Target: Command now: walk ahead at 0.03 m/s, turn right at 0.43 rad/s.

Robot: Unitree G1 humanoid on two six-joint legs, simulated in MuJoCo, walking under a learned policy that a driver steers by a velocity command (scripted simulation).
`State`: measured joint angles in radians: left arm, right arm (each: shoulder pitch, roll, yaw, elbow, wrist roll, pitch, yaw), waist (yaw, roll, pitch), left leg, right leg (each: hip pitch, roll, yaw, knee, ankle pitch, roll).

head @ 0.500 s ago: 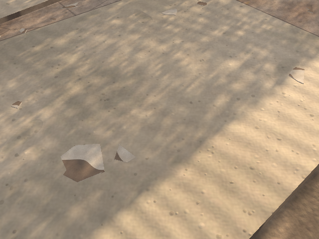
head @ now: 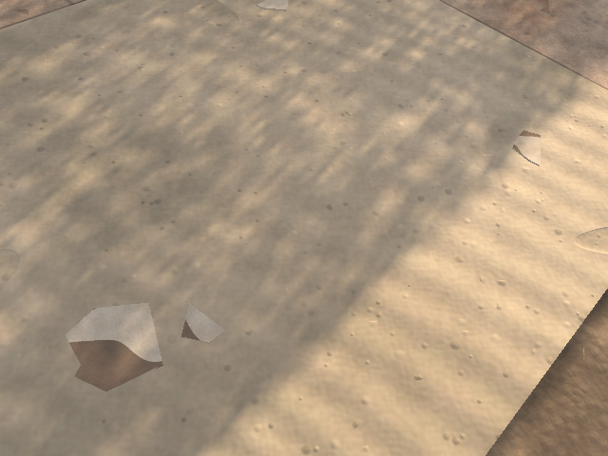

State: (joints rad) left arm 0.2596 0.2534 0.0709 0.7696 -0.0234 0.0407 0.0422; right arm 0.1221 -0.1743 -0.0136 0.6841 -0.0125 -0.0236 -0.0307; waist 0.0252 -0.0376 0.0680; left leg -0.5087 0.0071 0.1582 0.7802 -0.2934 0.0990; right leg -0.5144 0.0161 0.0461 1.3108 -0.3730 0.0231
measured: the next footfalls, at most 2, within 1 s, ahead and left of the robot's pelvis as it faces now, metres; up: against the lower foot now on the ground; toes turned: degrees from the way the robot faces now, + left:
right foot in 0.80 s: +0.26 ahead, -0.27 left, -0.09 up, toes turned -32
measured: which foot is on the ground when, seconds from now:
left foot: down 0.00-0.80, up 0.82-1.00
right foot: up 0.00-0.78, down 0.80-1.00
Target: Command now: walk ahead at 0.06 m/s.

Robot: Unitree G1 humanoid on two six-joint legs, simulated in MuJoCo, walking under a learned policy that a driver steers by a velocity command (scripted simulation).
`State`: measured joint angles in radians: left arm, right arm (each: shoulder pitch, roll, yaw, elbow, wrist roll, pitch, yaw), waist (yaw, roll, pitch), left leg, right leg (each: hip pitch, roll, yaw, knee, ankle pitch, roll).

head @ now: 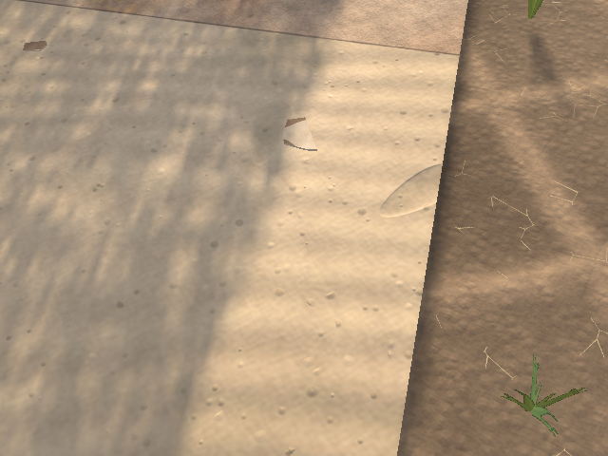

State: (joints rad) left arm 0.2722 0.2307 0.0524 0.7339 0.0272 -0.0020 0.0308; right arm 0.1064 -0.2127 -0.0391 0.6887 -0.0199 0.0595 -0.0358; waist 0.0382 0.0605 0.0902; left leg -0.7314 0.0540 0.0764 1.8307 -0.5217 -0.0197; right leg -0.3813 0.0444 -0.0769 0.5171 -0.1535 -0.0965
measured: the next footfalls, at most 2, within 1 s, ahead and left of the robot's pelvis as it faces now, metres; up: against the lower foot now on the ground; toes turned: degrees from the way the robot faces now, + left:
left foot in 0.38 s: +0.05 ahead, +0.19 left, +0.09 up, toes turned +16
right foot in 0.80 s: +0.13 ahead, -0.03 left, +0.09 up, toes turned +31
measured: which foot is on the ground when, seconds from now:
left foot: up 0.00-0.36, down 0.38-0.84, up 0.86-1.00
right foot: down 0.00-0.44, up 0.46-0.78, down 0.80-1.00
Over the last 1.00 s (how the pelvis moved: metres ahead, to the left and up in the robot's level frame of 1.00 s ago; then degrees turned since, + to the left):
0.20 -0.15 -0.06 -30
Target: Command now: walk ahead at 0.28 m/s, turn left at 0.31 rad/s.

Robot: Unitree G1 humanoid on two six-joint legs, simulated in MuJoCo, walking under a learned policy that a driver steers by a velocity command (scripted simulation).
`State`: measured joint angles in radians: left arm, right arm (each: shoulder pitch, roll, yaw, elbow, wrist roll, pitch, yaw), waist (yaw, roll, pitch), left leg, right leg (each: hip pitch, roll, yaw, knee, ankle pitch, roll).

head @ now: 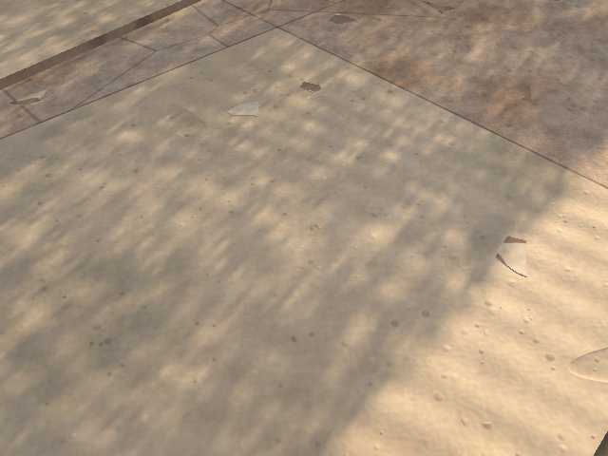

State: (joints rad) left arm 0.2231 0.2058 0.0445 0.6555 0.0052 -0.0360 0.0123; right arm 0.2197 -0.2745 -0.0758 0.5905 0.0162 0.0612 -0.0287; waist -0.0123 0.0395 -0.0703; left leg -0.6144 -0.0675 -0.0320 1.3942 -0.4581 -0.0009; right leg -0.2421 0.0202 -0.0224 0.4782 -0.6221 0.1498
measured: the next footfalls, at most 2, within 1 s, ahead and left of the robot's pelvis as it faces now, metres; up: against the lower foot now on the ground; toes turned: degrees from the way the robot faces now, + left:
left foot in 0.14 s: +0.00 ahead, +0.08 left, +0.00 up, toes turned +5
right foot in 0.62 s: +0.37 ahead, -0.14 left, +0.00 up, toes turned -11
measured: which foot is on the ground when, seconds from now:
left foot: up 0.00-0.12, down 0.14-0.62, up 0.64-1.00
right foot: down 0.00-0.12, up 0.14-0.60, down 0.62-1.00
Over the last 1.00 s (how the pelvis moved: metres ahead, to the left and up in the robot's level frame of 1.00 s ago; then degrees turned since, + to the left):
0.04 0.05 0.08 31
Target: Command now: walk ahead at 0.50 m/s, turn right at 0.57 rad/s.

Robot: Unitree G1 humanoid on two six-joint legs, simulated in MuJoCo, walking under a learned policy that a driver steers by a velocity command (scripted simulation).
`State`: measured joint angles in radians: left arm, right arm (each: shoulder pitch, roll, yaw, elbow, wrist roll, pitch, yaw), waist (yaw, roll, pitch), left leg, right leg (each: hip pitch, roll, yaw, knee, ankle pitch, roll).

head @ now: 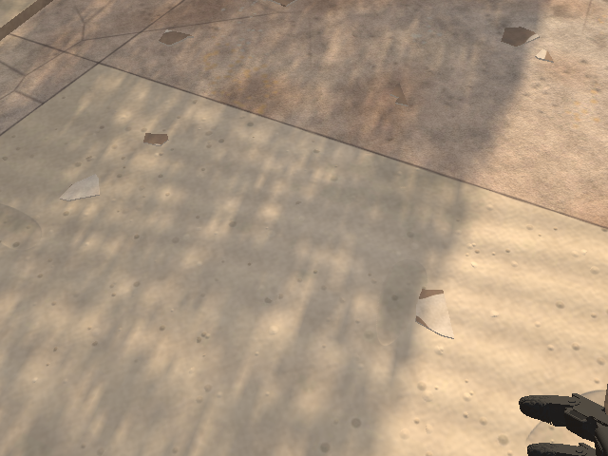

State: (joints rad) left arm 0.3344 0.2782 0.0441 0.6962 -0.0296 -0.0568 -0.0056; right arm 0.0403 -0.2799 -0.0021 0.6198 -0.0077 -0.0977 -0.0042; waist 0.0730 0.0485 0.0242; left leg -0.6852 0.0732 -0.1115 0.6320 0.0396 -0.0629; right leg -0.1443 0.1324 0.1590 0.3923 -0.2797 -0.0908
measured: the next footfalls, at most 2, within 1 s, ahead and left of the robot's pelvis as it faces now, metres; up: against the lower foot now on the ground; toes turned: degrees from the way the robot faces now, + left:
left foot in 0.10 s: +0.26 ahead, +0.14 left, +0.00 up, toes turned -8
right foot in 0.60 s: +0.44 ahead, -0.17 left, +0.00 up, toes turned -14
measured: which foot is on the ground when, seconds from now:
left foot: up 0.00-0.08, down 0.10-0.60, up 0.62-1.00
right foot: down 0.00-0.10, up 0.12-0.58, down 0.60-1.00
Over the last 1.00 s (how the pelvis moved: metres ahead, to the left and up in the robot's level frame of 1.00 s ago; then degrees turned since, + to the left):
0.42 -0.08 0.03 -22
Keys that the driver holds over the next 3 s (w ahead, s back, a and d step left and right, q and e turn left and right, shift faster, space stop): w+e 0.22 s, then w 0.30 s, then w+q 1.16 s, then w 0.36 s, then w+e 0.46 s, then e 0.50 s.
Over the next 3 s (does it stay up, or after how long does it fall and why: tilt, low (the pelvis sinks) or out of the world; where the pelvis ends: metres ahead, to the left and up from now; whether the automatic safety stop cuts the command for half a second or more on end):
stays up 1.46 0.18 -0.01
